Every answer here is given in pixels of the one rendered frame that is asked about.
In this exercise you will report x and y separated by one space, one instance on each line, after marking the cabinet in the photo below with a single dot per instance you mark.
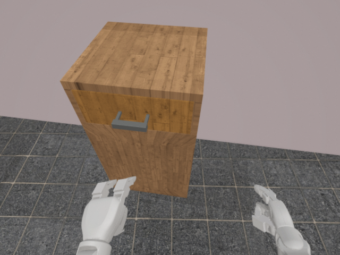
160 61

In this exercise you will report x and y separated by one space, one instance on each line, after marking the drawer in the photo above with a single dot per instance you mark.
168 115

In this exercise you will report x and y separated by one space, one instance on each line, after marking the right robot forearm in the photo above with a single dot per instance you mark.
289 241

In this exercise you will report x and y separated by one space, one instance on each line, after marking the handle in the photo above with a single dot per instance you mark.
129 125

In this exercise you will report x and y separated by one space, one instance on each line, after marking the robot left hand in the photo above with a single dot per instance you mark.
105 217

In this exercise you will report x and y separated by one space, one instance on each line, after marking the left robot forearm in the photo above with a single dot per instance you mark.
94 247

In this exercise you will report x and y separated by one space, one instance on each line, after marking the robot right hand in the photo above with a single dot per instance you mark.
275 215

